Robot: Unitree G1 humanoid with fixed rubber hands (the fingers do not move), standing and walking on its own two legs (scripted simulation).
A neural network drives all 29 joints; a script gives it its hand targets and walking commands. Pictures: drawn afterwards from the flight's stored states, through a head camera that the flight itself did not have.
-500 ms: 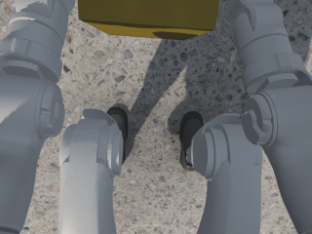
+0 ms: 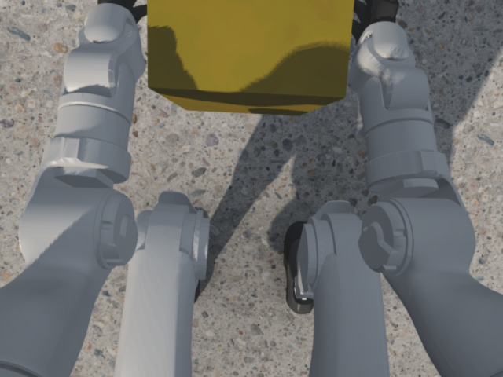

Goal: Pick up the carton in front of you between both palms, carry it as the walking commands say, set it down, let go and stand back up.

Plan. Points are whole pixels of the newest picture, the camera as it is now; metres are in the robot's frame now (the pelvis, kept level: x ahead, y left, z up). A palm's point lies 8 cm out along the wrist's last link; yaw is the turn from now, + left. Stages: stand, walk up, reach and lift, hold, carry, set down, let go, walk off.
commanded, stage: reach and lift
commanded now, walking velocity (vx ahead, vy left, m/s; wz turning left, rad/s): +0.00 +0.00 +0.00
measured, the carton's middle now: (247, 32) +0.55 +0.04 -0.18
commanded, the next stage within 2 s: none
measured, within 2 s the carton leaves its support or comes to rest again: neither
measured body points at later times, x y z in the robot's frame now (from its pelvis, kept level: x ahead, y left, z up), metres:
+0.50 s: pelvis -0.01 -0.01 +0.12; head +0.25 +0.01 +0.49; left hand +0.49 +0.19 +0.07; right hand +0.51 -0.12 +0.07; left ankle +0.11 +0.12 -0.34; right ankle +0.10 -0.13 -0.34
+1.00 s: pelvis +0.04 -0.01 +0.26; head +0.19 +0.01 +0.69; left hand +0.45 +0.17 +0.23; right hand +0.46 -0.13 +0.23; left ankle +0.10 +0.12 -0.34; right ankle +0.10 -0.13 -0.34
